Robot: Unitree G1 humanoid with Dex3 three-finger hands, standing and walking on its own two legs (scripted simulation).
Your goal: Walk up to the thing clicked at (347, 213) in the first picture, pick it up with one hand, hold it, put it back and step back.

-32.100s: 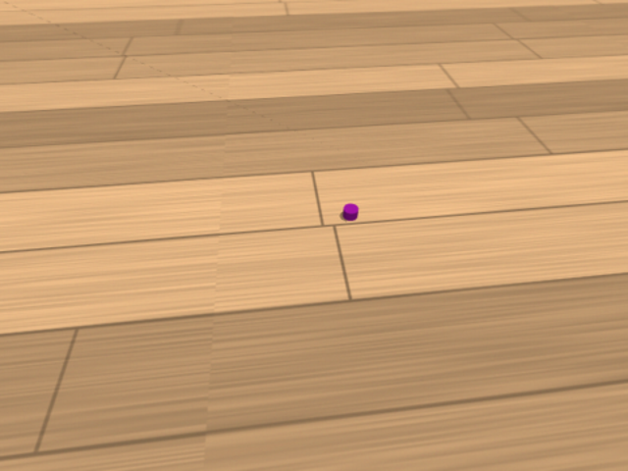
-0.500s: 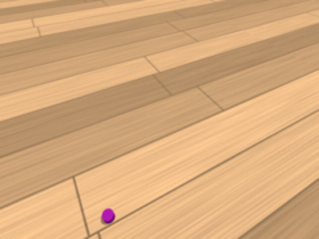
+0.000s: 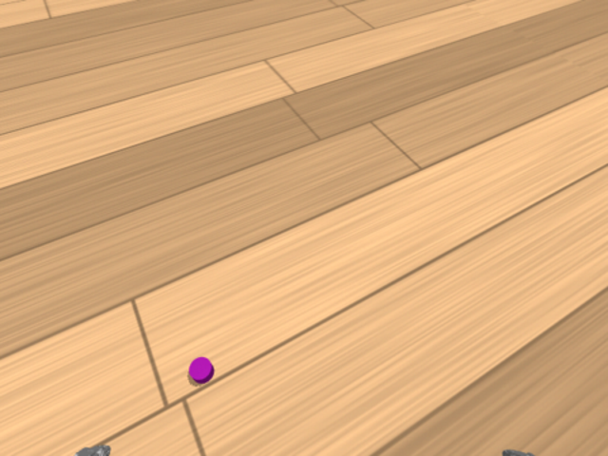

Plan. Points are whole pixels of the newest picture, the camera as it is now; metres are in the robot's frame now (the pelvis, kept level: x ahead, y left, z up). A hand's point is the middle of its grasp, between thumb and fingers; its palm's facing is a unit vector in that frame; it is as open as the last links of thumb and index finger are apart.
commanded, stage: step back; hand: left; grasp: from above
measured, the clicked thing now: (201, 370) +0.43 +0.33 -0.75
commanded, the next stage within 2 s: none
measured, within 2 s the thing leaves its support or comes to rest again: neither
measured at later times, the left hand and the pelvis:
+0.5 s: hand out of the picture +0.04 +0.30 -0.17, palm faces -0.02 -0.94 -0.34, open 7.3 cm; pelvis -0.10 +0.04 +0.00, yaw +2 degrees
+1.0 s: hand out of the picture -0.06 +0.30 -0.13, palm faces -0.04 -0.91 -0.41, open 7.4 cm; pelvis -0.20 +0.05 +0.00, yaw -3 degrees
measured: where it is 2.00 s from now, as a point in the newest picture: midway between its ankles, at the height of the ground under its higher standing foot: outside the picture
